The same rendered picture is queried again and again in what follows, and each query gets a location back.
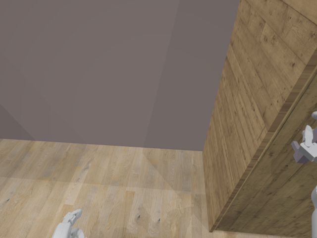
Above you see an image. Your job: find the robot left hand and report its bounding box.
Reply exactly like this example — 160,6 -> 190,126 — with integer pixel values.
52,209 -> 87,238

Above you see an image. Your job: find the robot right hand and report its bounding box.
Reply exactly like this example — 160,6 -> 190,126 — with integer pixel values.
298,111 -> 317,163

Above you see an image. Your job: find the handle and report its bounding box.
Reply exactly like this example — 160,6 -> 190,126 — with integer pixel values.
291,127 -> 317,164

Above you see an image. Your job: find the wardrobe door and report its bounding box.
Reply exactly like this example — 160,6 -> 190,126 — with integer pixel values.
214,65 -> 317,238

